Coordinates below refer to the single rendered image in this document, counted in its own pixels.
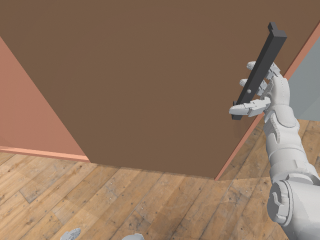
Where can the robot left hand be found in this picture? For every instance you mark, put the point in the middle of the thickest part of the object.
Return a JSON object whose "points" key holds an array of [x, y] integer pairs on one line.
{"points": [[72, 235]]}

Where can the wardrobe door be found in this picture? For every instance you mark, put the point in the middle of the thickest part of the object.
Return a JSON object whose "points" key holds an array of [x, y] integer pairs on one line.
{"points": [[27, 121], [148, 84]]}

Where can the handle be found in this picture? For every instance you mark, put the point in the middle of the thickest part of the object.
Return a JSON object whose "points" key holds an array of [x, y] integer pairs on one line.
{"points": [[269, 52]]}

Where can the right robot forearm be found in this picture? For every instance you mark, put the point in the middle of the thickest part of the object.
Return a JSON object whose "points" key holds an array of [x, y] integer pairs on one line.
{"points": [[284, 148]]}

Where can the robot right hand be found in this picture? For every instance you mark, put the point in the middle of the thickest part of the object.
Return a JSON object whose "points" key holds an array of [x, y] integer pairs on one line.
{"points": [[277, 92]]}

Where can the right robot upper arm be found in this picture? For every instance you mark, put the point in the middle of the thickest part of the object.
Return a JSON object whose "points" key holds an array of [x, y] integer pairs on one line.
{"points": [[295, 206]]}

